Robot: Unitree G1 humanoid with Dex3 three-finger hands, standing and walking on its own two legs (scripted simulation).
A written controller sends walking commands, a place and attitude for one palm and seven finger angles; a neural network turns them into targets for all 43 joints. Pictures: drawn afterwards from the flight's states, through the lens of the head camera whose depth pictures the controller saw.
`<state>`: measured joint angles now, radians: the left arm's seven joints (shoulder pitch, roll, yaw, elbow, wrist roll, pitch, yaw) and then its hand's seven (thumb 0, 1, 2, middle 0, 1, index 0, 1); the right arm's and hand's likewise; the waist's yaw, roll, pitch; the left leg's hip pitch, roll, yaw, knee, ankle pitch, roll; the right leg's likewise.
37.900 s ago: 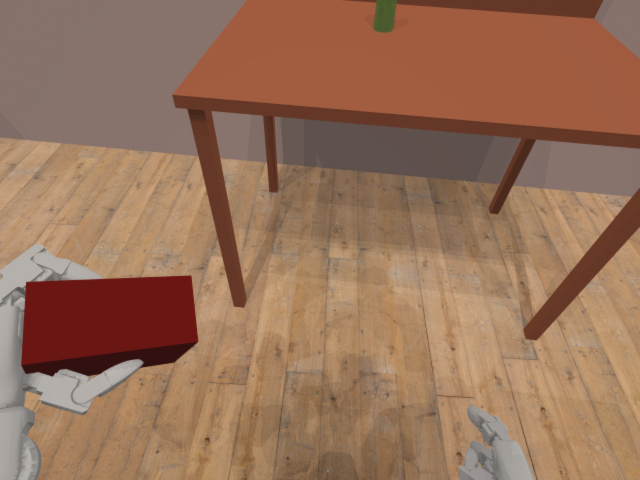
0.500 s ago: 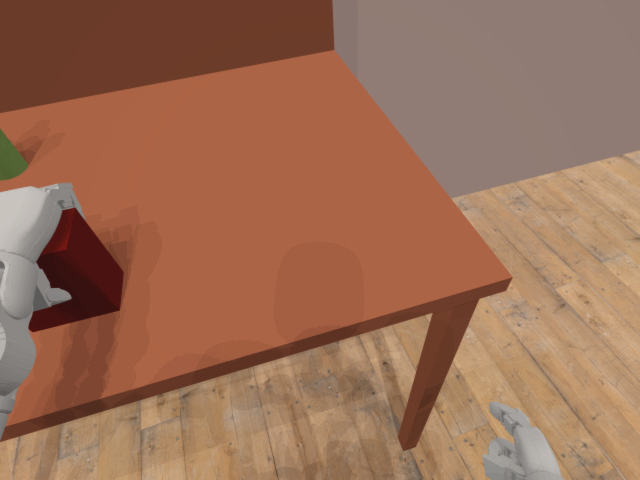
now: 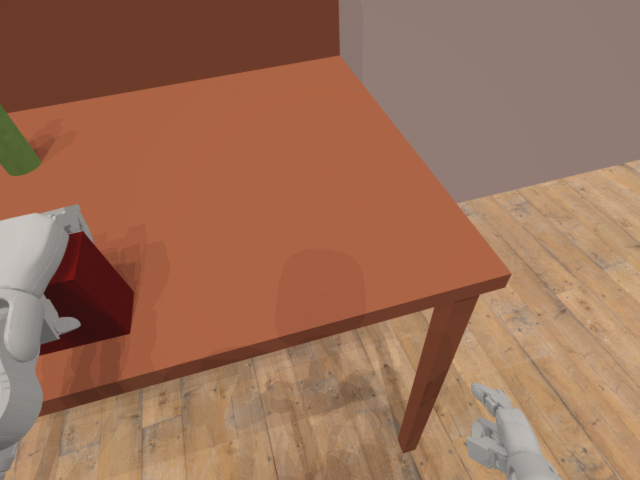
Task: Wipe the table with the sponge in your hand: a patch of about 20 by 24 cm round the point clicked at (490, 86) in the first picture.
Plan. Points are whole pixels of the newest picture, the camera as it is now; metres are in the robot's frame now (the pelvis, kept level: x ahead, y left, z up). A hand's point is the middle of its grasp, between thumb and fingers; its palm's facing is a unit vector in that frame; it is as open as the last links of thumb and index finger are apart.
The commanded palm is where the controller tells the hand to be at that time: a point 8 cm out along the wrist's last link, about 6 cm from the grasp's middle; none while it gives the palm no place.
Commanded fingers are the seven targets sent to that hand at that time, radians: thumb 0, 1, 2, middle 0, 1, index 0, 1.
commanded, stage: lift the sponge slowly off the table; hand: left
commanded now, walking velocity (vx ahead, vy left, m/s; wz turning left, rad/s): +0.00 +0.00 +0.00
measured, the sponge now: (71, 306) +0.24 +0.34 +0.11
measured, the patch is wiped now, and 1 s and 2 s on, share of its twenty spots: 0.95 0.95 0.95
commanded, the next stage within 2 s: none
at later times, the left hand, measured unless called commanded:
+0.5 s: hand (53, 290) +0.23 +0.32 +0.17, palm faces +0.09 +0.00 -1.00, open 10.1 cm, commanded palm +0.19 +0.32 +0.23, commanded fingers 0.00 0.10 1.30 -1.20 -1.60 -1.20 -1.60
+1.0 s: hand (39, 273) +0.23 +0.32 +0.19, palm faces +0.07 +0.03 -1.00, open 10.1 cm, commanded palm +0.20 +0.32 +0.26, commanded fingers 0.00 0.10 1.30 -1.20 -1.60 -1.20 -1.60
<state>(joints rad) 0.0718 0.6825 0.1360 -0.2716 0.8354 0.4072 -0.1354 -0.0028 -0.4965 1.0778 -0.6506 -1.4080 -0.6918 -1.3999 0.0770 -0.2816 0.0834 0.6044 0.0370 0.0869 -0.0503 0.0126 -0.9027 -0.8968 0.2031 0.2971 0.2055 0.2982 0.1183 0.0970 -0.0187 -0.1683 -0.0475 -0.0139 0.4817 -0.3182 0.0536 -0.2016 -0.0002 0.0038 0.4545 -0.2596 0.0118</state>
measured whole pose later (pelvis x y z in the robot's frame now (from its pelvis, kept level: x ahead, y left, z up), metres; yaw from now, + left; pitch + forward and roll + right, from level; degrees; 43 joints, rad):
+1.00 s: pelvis -0.02 -0.02 +0.00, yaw +1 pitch -2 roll +0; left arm -0.12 0.76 0.09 -0.11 0.81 0.33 -0.22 -0.01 -0.53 1.07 -0.71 -1.34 -0.75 -1.33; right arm 0.06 -0.29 0.09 0.64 0.03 0.05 -0.10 0.01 -0.90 -0.90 0.20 0.30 0.21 0.30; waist 0.14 0.10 0.01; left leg -0.15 -0.03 -0.04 0.47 -0.28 0.02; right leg -0.18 0.02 -0.02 0.45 -0.23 -0.02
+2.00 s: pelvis -0.03 -0.02 +0.00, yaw +1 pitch -2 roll +0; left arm -0.38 0.81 0.03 -0.10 0.82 0.44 -0.38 -0.01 -0.53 1.07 -0.71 -1.34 -0.75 -1.33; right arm 0.05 -0.29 0.10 0.61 0.05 0.08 -0.09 0.01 -0.90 -0.90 0.20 0.30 0.21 0.30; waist 0.15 0.11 0.00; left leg -0.18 -0.05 -0.03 0.46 -0.26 0.03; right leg -0.21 0.00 -0.02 0.45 -0.22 -0.01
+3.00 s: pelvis -0.05 -0.02 +0.00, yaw +0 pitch -4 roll +0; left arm -0.10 0.80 0.11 -0.43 0.74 0.48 -0.28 -0.01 -0.53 1.07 -0.72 -1.34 -0.75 -1.33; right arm 0.00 -0.27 0.12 0.60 0.05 0.08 -0.08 0.01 -0.90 -0.90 0.20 0.30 0.20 0.30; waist 0.19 0.11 0.00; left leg -0.16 -0.03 -0.01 0.49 -0.26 0.02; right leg -0.20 0.01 0.00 0.49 -0.22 -0.02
